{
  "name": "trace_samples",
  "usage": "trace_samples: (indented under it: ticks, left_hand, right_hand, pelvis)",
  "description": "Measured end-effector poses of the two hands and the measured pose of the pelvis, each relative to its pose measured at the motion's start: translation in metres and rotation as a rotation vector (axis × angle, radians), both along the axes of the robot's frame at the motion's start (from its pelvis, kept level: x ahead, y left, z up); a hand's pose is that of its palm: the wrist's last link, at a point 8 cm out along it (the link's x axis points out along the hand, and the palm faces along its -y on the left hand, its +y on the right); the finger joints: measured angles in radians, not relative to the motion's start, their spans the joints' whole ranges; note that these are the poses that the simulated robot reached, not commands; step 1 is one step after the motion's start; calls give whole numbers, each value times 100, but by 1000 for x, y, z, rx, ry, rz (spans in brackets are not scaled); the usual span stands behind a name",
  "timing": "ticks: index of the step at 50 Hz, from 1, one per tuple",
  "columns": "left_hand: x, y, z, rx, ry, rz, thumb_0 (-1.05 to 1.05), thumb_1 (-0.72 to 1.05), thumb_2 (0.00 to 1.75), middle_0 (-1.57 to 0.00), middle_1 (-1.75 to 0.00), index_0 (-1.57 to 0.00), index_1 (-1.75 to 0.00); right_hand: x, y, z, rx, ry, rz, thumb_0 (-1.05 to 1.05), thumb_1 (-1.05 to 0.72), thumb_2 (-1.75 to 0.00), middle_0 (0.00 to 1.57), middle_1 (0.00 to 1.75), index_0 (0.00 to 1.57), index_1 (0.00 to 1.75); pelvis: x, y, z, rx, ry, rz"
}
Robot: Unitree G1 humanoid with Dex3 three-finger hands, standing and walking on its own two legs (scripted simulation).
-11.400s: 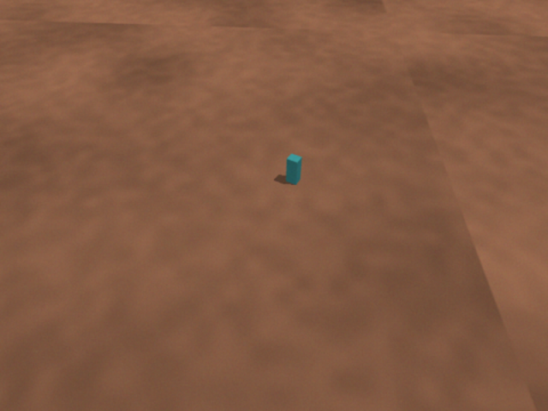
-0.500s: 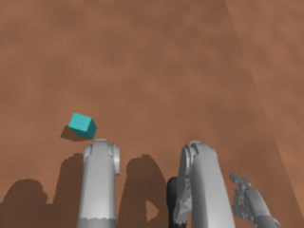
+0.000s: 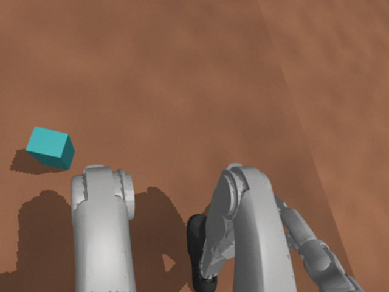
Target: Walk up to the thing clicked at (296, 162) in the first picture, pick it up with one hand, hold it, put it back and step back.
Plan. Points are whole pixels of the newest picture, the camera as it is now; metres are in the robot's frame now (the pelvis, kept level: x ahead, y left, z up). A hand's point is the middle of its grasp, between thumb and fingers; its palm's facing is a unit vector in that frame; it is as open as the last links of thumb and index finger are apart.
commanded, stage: approach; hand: left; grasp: from the side
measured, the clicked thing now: (54, 150) +0.38 +0.27 -0.23
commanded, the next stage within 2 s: close in in 0.02 s
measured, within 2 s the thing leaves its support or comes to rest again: neither
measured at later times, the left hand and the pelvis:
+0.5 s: hand (18, 158) +0.35 +0.32 -0.19, palm faces +0.23 -0.97 +0.06, open 17.6 cm; pelvis -0.01 +0.02 -0.03, yaw -4 degrees
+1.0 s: hand (45, 156) +0.36 +0.27 -0.20, palm faces +0.26 -0.96 +0.03, open 17.5 cm; pelvis -0.02 +0.02 -0.03, yaw -5 degrees
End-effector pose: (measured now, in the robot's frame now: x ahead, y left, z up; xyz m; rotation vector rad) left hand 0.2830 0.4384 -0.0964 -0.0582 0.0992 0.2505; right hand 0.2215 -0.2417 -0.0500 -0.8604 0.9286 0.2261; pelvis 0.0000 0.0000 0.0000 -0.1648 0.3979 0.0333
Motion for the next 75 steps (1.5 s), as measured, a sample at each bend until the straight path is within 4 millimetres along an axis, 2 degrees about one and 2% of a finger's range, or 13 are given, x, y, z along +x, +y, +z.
trace_samples:
  ticks: [4,8,14,19,29,36,46,53,62,68,75]
  left_hand:
    - [8,-5,-30,-10,11,-22,-1,-57,0,-8,-5,-7,-6]
    - [15,-16,-51,-17,24,-56,-1,-59,0,-8,-6,-7,-6]
    - [30,-47,-76,-58,20,-91,-1,-60,0,-8,-6,-8,-6]
    - [39,-62,-89,-57,-2,-44,-1,-61,0,-8,-7,-9,-7]
    - [36,-84,-88,9,-44,-26,-1,-61,1,-7,-9,-8,-8]
    - [44,-99,-84,24,-62,-27,-1,-61,1,-7,-9,-9,-8]
    - [50,-117,-102,18,-55,-9,-1,-61,5,-7,-10,-9,-8]
    - [47,-117,-109,34,-66,38,-1,-60,8,-7,-10,-8,-9]
    - [56,-124,-105,54,-83,3,-1,-55,12,-7,-11,-8,-10]
    - [52,-127,-109,41,-59,40,-1,-48,17,-12,-13,-12,-14]
    - [50,-122,-111,52,-74,65,-1,-34,24,-19,-19,-19,-20]
  right_hand:
    - [0,4,-1,-57,34,42,0,-93,-91,20,30,21,30]
    - [-3,9,-2,-99,63,73,0,-93,-91,20,30,21,30]
    - [-9,18,0,-132,84,112,0,-94,-91,20,30,21,30]
    - [-17,24,3,-156,99,133,0,-94,-91,21,30,21,30]
    - [-49,25,3,-177,187,134,0,-93,-90,21,30,21,30]
    - [-64,23,6,-187,193,129,0,-93,-90,21,30,21,30]
    - [-80,20,10,-221,249,120,0,-92,-90,21,30,21,30]
    - [-79,19,7,-240,297,130,0,-92,-90,21,30,21,30]
    - [-66,23,6,-233,277,140,0,-92,-90,20,30,21,30]
    - [-63,27,8,-231,262,154,0,-91,-90,20,30,21,30]
    - [-68,26,9,-251,285,156,-1,-90,-90,20,30,21,30]
  pelvis:
    - [0,4,-9,-22,-35,-7]
    - [0,9,-15,-46,-66,-12]
    - [-3,15,-22,-76,-109,-20]
    - [-7,18,-27,-100,-152,-30]
    - [-16,21,-30,-121,-200,-31]
    - [-21,21,-33,-126,-229,-40]
    - [-21,23,-35,-140,-244,-56]
    - [-18,23,-34,-148,-239,-56]
    - [-17,24,-34,-156,-235,-57]
    - [-19,23,-33,-157,-242,-63]
    - [-21,24,-34,-160,-249,-68]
